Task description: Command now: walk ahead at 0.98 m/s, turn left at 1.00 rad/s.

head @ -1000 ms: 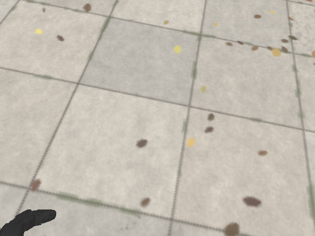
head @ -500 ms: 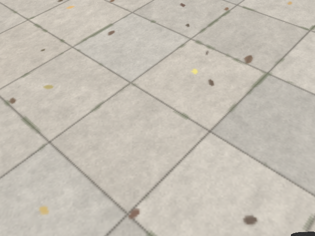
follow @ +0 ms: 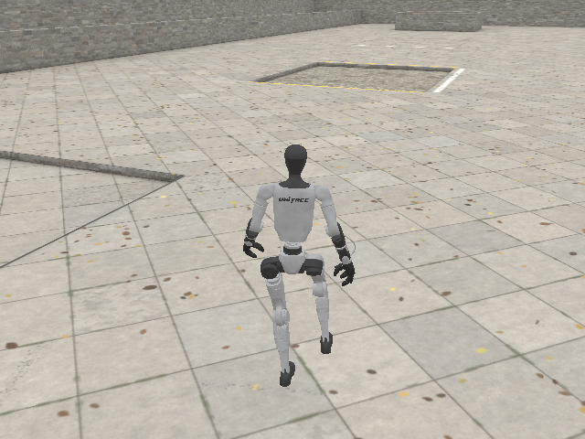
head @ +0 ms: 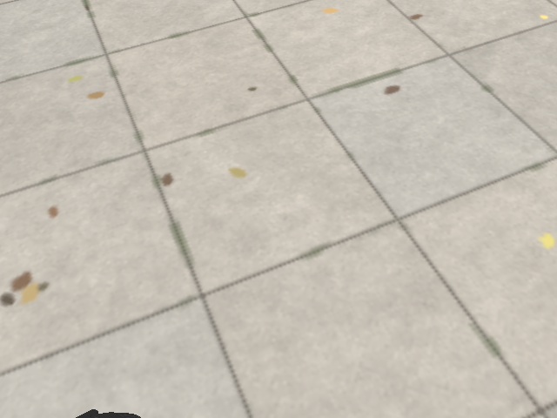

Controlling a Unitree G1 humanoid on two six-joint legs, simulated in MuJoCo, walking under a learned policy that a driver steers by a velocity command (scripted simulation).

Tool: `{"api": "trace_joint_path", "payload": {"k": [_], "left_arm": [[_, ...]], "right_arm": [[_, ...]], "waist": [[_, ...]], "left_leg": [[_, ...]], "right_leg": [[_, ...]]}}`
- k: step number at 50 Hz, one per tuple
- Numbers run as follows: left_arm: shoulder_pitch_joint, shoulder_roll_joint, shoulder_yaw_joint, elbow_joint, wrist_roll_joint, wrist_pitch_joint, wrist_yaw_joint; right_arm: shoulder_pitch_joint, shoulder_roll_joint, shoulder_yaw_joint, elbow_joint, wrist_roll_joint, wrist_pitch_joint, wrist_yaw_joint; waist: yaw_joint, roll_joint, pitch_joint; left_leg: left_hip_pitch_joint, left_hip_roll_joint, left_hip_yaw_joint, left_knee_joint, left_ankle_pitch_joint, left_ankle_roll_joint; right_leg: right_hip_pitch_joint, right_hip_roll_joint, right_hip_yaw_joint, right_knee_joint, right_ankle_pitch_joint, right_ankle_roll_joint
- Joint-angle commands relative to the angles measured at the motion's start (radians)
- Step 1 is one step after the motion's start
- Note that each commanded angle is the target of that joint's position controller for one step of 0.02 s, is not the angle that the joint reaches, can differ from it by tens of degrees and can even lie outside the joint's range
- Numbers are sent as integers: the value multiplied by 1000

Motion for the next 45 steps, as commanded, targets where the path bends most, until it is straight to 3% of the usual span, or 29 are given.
{"api": "trace_joint_path", "payload": {"k": [1,3,5,6,7,8,9,10,11,12,13,15,17,20,23,25,26,28,29,30,31,32,33,34,35,36,38,42,45], "left_arm": [[-78,84,15,-86,-19,-4,-12],[-104,97,18,-87,-31,-9,-12],[-52,143,34,-70,-30,-11,1],[63,190,55,-41,-33,-14,14],[262,227,77,1,-38,-16,32],[477,298,106,44,-20,-18,57],[471,356,113,46,26,-26,56],[344,317,119,29,8,-18,45],[231,219,99,17,-3,-15,42],[199,163,86,32,-7,-12,36],[210,143,79,58,-7,-14,34],[248,96,65,122,-21,-32,24],[255,85,62,156,-39,-54,8],[192,97,63,171,-35,-77,6],[255,135,71,211,-35,-78,17],[299,183,78,215,-38,-66,27],[299,219,87,210,-39,-53,34],[229,279,103,181,-35,-18,42],[184,273,104,159,-29,-5,40],[161,211,100,151,-25,0,26],[262,106,67,46,-21,-17,15],[186,164,64,-17,-38,-45,15],[130,174,58,-16,-36,-63,16],[93,166,53,-16,-30,-63,19],[86,153,46,-4,-8,-49,23],[127,154,44,10,8,-27,22],[92,133,38,-3,13,5,14],[-128,64,7,-93,-22,-1,-4],[-159,93,15,-102,-38,-6,-1]], "right_arm": [[-111,-147,-41,-88,4,-45,6],[-70,-169,-49,-66,18,-47,10],[-51,-197,-57,-51,21,-42,2],[-56,-230,-63,-47,14,-40,1],[-112,-257,-67,-52,6,-42,7],[-155,-168,-44,-71,-2,-56,9],[-63,16,3,-121,34,-56,1],[-101,-67,6,-137,19,-48,-7],[-166,-114,-5,-121,-3,-31,-2],[-201,-115,-5,-116,-16,-17,15],[-233,-92,-3,-121,-22,-4,32],[-249,-24,15,-150,-20,27,59],[-308,13,30,-195,-21,43,71],[-398,6,40,-251,-14,47,83],[-503,8,51,-273,-18,40,104],[-482,-4,46,-252,-14,31,100],[-423,-24,37,-231,-11,29,90],[-110,-97,-1,-140,-5,25,64],[106,-139,-33,-64,-3,24,42],[58,-192,-72,-56,33,40,13],[-84,-299,-77,-120,-9,54,13],[-3,-298,-87,-143,-22,63,3],[-9,-241,-81,-108,-14,52,-8],[-34,-197,-69,-83,-6,33,-14],[-73,-181,-61,-81,-6,12,-21],[-106,-156,-48,-85,-3,-4,-26],[-103,-127,-33,-77,6,-29,-17],[-86,-136,-44,-63,5,-48,1],[-40,-160,-56,-42,19,-46,10]], "waist": [[29,24,95],[-2,32,52],[16,27,-19],[76,24,-107],[208,21,-199],[300,-42,-310],[185,-338,-418],[153,-333,-376],[131,-206,-215],[116,-98,-122],[105,-62,-67],[61,-87,0],[37,-78,40],[-12,-87,85],[11,-29,135],[-9,-53,83],[-49,-86,34],[-213,-126,-131],[-289,-96,-218],[-229,96,-172],[-30,235,-220],[-107,120,-361],[-80,-1,-195],[-28,-65,-66],[16,-92,-18],[60,-100,-2],[75,-79,24],[11,-15,60],[-30,21,17]], "left_leg": [[-377,197,-251,-244,356,109],[-283,228,-273,-221,532,82],[-130,233,-283,-75,799,37],[-96,232,-281,93,927,10],[-173,210,-261,344,924,-18],[-324,148,-195,677,670,-38],[-592,56,-101,1000,-210,-57],[-697,120,-42,1061,-89,-47],[-717,201,-19,1031,17,-47],[-699,242,5,996,59,-54],[-681,268,10,974,62,-60],[-688,307,16,959,59,-71],[-731,328,35,924,108,-74],[-692,322,92,739,257,-73],[-590,275,237,463,328,-28],[-474,197,310,388,317,4],[-407,164,318,376,276,15],[-82,113,278,371,182,54],[196,110,200,288,152,84],[335,177,36,213,60,104],[485,396,-457,150,215,239],[560,478,-710,-59,-32,338],[399,477,-711,-162,-89,288],[216,431,-616,-171,-8,249],[79,373,-521,-158,105,222],[-28,336,-440,-158,174,211],[-194,280,-364,-184,206,200],[-344,192,-282,-224,336,127],[-232,224,-312,-177,501,81]], "right_leg": [[280,71,-82,-243,293,-6],[370,112,-89,-340,381,-35],[467,165,-82,-420,303,-60],[601,194,-81,-413,206,-71],[828,177,-83,-424,154,-78],[1063,31,49,-423,-98,-100],[1226,-304,547,-592,-371,-167],[1108,-307,786,-748,-526,-192],[955,-259,609,-748,-533,-190],[834,-215,452,-736,-372,-186],[751,-172,315,-747,-230,-167],[657,-154,151,-780,-90,-145],[621,-150,9,-818,81,-124],[554,-87,-218,-878,299,-107],[602,-35,-357,-919,546,-100],[706,-45,-384,-820,1045,-92],[756,-62,-383,-724,1239,-88],[726,-102,-351,-326,1412,-105],[575,-94,-326,-12,1243,-106],[310,98,-309,377,257,-75],[-44,183,-207,677,-213,-29],[-162,182,-17,694,-162,-32],[-190,122,11,566,-108,-40],[-133,83,10,442,-86,-37],[-55,61,9,374,-104,-27],[16,42,10,308,-118,-12],[95,19,-12,152,-153,12],[265,63,-61,-223,268,6],[374,117,-63,-376,378,-28]]}}
Velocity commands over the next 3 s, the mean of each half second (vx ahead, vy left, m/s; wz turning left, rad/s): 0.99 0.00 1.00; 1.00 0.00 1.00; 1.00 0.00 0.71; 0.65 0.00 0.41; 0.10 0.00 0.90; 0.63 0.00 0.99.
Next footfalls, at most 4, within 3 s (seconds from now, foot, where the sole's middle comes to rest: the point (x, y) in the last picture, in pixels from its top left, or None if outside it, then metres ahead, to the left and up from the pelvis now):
0.16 right None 0.38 -0.17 -0.76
0.60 left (226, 324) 0.71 0.17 -0.76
1.00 right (177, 201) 1.13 0.34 -0.76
1.44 left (23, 222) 1.07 0.80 -0.76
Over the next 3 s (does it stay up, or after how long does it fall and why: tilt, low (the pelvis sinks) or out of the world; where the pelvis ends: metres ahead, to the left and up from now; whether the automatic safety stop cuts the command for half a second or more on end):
stays up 1.05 1.34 0.00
